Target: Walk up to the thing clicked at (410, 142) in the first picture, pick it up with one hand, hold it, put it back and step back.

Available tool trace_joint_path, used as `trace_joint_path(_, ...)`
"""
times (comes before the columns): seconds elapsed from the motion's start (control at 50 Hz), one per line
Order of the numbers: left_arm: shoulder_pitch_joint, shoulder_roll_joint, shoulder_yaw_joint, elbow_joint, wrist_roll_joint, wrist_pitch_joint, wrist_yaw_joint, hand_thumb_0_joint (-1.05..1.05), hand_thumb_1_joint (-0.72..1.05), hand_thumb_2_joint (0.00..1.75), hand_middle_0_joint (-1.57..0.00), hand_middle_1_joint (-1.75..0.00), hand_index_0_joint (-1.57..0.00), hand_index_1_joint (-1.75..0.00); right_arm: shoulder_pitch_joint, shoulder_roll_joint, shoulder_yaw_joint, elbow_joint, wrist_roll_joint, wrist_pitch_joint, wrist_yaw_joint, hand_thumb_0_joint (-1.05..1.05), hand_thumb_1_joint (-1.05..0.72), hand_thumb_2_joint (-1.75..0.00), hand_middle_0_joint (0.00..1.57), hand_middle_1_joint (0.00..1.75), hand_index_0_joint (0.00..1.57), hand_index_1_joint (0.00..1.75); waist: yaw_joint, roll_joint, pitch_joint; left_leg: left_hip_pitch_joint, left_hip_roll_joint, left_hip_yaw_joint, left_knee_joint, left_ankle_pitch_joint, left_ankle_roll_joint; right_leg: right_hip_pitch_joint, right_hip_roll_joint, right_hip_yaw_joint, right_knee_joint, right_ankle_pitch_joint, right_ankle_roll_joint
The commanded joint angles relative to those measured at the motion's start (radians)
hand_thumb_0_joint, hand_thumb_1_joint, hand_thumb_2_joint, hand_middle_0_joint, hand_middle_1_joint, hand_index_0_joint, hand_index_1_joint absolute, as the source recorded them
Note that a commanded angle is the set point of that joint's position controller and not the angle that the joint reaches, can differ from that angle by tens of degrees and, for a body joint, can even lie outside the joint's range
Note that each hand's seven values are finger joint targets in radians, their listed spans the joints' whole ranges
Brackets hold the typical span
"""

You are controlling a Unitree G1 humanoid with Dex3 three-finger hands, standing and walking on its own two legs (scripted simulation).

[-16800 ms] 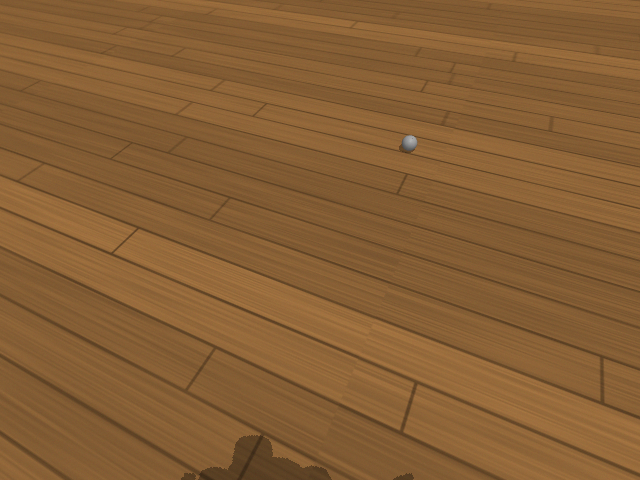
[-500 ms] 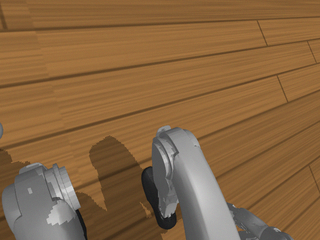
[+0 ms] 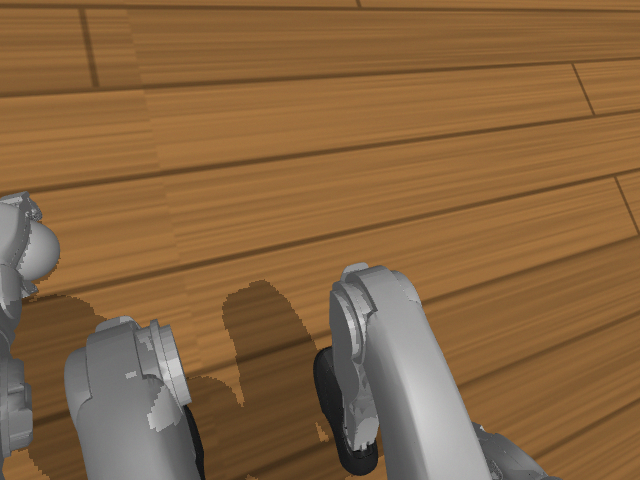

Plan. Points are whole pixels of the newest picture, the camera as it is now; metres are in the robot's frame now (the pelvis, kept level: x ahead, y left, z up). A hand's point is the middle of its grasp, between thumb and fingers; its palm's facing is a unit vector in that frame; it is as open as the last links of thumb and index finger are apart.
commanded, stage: settle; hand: left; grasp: from above
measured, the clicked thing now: (22, 250) +0.42 +0.32 -0.22
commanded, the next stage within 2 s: lift in 0.42 s
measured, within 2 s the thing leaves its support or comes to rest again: neither
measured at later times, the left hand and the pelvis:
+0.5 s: hand out of the picture +0.40 +0.33 -0.12, palm faces -0.42 -0.09 -0.90, open 10.5 cm; pelvis -0.01 -0.01 +0.03, yaw +4 degrees
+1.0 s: hand out of the picture +0.36 +0.33 -0.01, palm faces -0.43 -0.10 -0.90, open 10.5 cm; pelvis -0.02 +0.00 +0.10, yaw +6 degrees
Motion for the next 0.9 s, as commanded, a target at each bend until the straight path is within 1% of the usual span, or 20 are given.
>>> trace_joint_path(0.0,-0.286,0.223,0.009,-0.159,-0.020,0.022,-0.005,0.00,0.63,0.84,-0.94,-0.87,-0.98,-0.83,0.167,-0.278,-0.117,-0.017,0.047,0.019,-0.026,0.00,-0.90,-0.90,0.20,0.30,0.20,0.30,-0.004,0.366,-0.676,0.495,-0.006,0.152,-0.297,0.173,0.045,0.279,0.039,-0.086,-0.257,0.230,-0.082)
trace_joint_path(0.04,-0.263,0.149,-0.032,-0.123,-0.027,0.035,-0.035,0.00,0.61,0.85,-0.96,-0.84,-0.98,-0.82,0.176,-0.257,-0.118,-0.008,0.053,0.031,-0.031,0.00,-0.90,-0.90,0.20,0.30,0.20,0.30,-0.006,0.330,-0.642,0.479,-0.011,0.162,-0.308,0.159,0.049,0.287,0.039,-0.074,-0.278,0.214,-0.082)
trace_joint_path(0.08,-0.315,0.189,-0.017,-0.189,-0.036,0.033,-0.056,0.00,0.59,0.87,-0.96,-0.81,-0.97,-0.81,0.176,-0.258,-0.121,-0.014,0.064,0.041,-0.043,0.00,-0.90,-0.90,0.20,0.30,0.20,0.30,0.005,0.310,-0.659,0.484,-0.014,0.157,-0.324,0.139,0.053,0.284,0.033,-0.070,-0.291,0.184,-0.082)
trace_joint_path(0.1,-0.312,0.178,-0.028,-0.198,-0.037,0.033,-0.070,0.00,0.58,0.86,-0.96,-0.81,-0.96,-0.80,0.168,-0.250,-0.126,-0.020,0.070,0.048,-0.050,0.00,-0.90,-0.90,0.20,0.30,0.20,0.30,0.015,0.322,-0.683,0.498,-0.013,0.159,-0.329,0.139,0.051,0.289,0.032,-0.062,-0.291,0.178,-0.086)
trace_joint_path(0.16,-0.318,0.186,-0.026,-0.191,-0.028,0.030,-0.102,0.00,0.60,0.85,-0.98,-0.79,-0.98,-0.79,0.173,-0.244,-0.131,-0.029,0.079,0.067,-0.066,0.00,-0.90,-0.90,0.20,0.30,0.20,0.30,0.005,0.261,-0.660,0.460,-0.018,0.171,-0.324,0.133,0.060,0.313,0.031,-0.044,-0.314,0.165,-0.082)
trace_joint_path(0.2,-0.297,0.162,-0.029,-0.195,-0.036,0.027,-0.119,0.00,0.58,0.86,-0.99,-0.77,-0.98,-0.78,0.171,-0.230,-0.135,-0.031,0.084,0.081,-0.079,0.00,-0.91,-0.90,0.20,0.30,0.20,0.30,0.023,0.251,-0.689,0.470,-0.020,0.181,-0.332,0.143,0.059,0.342,0.031,-0.030,-0.332,0.171,-0.081)
trace_joint_path(0.26,-0.300,0.175,-0.020,-0.235,-0.033,0.021,-0.138,0.00,0.58,0.86,-0.99,-0.75,-0.98,-0.77,0.172,-0.226,-0.143,-0.037,0.094,0.100,-0.096,0.00,-0.91,-0.90,0.20,0.30,0.20,0.30,0.044,0.275,-0.719,0.505,-0.025,0.185,-0.359,0.153,0.054,0.335,0.024,-0.033,-0.329,0.177,-0.087)
trace_joint_path(0.28,-0.300,0.163,-0.032,-0.236,-0.028,0.019,-0.146,0.00,0.59,0.85,-1.00,-0.75,-0.98,-0.77,0.173,-0.221,-0.146,-0.044,0.096,0.109,-0.101,0.00,-0.91,-0.90,0.20,0.30,0.20,0.30,0.038,0.283,-0.717,0.502,-0.025,0.186,-0.363,0.149,0.053,0.343,0.025,-0.029,-0.331,0.176,-0.089)
trace_joint_path(0.3,-0.323,0.190,-0.014,-0.275,-0.026,0.014,-0.149,0.00,0.60,0.83,-1.00,-0.74,-0.99,-0.75,0.176,-0.223,-0.148,-0.047,0.097,0.116,-0.107,0.00,-0.91,-0.90,0.20,0.30,0.20,0.30,0.044,0.283,-0.734,0.509,-0.027,0.189,-0.369,0.154,0.055,0.349,0.022,-0.031,-0.338,0.183,-0.087)
trace_joint_path(0.34,-0.311,0.158,-0.031,-0.269,-0.028,0.014,-0.158,0.00,0.61,0.82,-1.01,-0.72,-1.00,-0.74,0.177,-0.214,-0.156,-0.045,0.104,0.128,-0.118,0.00,-0.91,-0.90,0.20,0.30,0.20,0.30,0.050,0.276,-0.735,0.524,-0.028,0.192,-0.382,0.147,0.052,0.335,0.019,-0.026,-0.343,0.172,-0.090)
trace_joint_path(0.38,-0.328,0.152,-0.039,-0.293,-0.021,0.010,-0.168,0.00,0.62,0.86,-1.04,-0.72,-1.01,-0.75,0.188,-0.217,-0.158,-0.050,0.102,0.134,-0.129,0.00,-0.91,-0.90,0.20,0.30,0.20,0.30,0.033,0.277,-0.731,0.534,-0.028,0.194,-0.385,0.149,0.055,0.338,0.017,-0.027,-0.355,0.181,-0.087)
trace_joint_path(0.42,-0.327,0.164,-0.024,-0.318,-0.023,0.010,-0.170,0.00,0.63,0.85,-1.04,-0.71,-1.02,-0.73,0.200,-0.216,-0.163,-0.044,0.107,0.141,-0.138,0.00,-0.91,-0.90,0.20,0.30,0.20,0.30,0.051,0.284,-0.750,0.559,-0.031,0.195,-0.403,0.161,0.052,0.342,0.010,-0.029,-0.354,0.191,-0.089)
trace_joint_path(0.52,-0.334,0.137,-0.053,-0.309,-0.019,0.008,-0.187,0.00,0.66,0.90,-1.12,-0.73,-1.09,-0.77,0.207,-0.207,-0.171,-0.049,0.113,0.153,-0.158,0.00,-0.92,-0.91,0.20,0.30,0.20,0.30,0.039,0.285,-0.735,0.576,-0.029,0.194,-0.432,0.121,0.050,0.321,0.009,-0.025,-0.376,0.151,-0.094)
trace_joint_path(0.56,-0.313,0.158,-0.025,-0.341,-0.029,0.011,-0.188,0.00,0.62,0.86,-1.03,-0.73,-1.02,-0.75,0.217,-0.208,-0.176,-0.056,0.117,0.154,-0.165,0.00,-0.91,-0.91,0.20,0.30,0.20,0.30,0.066,0.282,-0.773,0.604,-0.031,0.202,-0.444,0.144,0.052,0.347,0.004,-0.019,-0.390,0.171,-0.092)
trace_joint_path(0.6,-0.308,0.146,-0.026,-0.378,-0.046,0.022,-0.199,0.00,0.59,0.88,-1.02,-0.73,-1.00,-0.75,0.224,-0.206,-0.181,-0.057,0.121,0.156,-0.168,0.00,-0.91,-0.91,0.20,0.30,0.20,0.30,0.072,0.312,-0.808,0.632,-0.033,0.206,-0.467,0.162,0.051,0.372,-0.001,-0.016,-0.400,0.190,-0.093)
trace_joint_path(0.62,-0.304,0.164,-0.016,-0.394,-0.051,0.032,-0.206,0.00,0.58,0.88,-1.01,-0.73,-1.00,-0.75,0.225,-0.207,-0.187,-0.062,0.127,0.159,-0.171,0.00,-0.91,-0.91,0.20,0.30,0.20,0.30,0.085,0.304,-0.831,0.661,-0.030,0.201,-0.481,0.165,0.051,0.374,-0.001,-0.018,-0.404,0.195,-0.093)
trace_joint_path(0.66,-0.310,0.134,-0.037,-0.414,-0.067,0.047,-0.224,0.00,0.57,0.87,-1.00,-0.74,-0.98,-0.76,0.224,-0.203,-0.190,-0.069,0.135,0.167,-0.175,0.00,-0.91,-0.91,0.20,0.30,0.20,0.30,0.072,0.324,-0.821,0.657,-0.032,0.206,-0.499,0.154,0.050,0.381,-0.002,-0.012,-0.426,0.186,-0.094)
trace_joint_path(0.7,-0.258,0.154,-0.020,-0.415,-0.074,0.063,-0.242,0.00,0.54,0.86,-0.97,-0.76,-0.96,-0.77,0.222,-0.200,-0.195,-0.069,0.146,0.175,-0.182,0.00,-0.91,-0.91,0.20,0.30,0.20,0.30,0.096,0.291,-0.825,0.670,-0.031,0.200,-0.520,0.142,0.052,0.396,0.000,-0.012,-0.439,0.173,-0.095)
trace_joint_path(0.72,-0.256,0.129,-0.039,-0.440,-0.082,0.066,-0.252,0.00,0.55,0.87,-0.98,-0.76,-0.97,-0.77,0.220,-0.191,-0.197,-0.079,0.150,0.180,-0.185,0.00,-0.91,-0.91,0.20,0.30,0.20,0.30,0.088,0.282,-0.821,0.660,-0.033,0.208,-0.526,0.138,0.056,0.416,0.003,-0.006,-0.460,0.167,-0.095)
trace_joint_path(0.88,-0.154,0.102,-0.052,-0.606,-0.118,0.078,-0.335,0.00,0.53,0.87,-0.94,-0.79,-0.95,-0.79,0.208,-0.173,-0.214,-0.123,0.185,0.207,-0.219,0.00,-0.91,-0.91,0.20,0.30,0.20,0.30,0.113,0.222,-0.804,0.714,-0.032,0.202,-0.622,0.122,0.061,0.500,0.001,0.017,-0.560,0.141,-0.090)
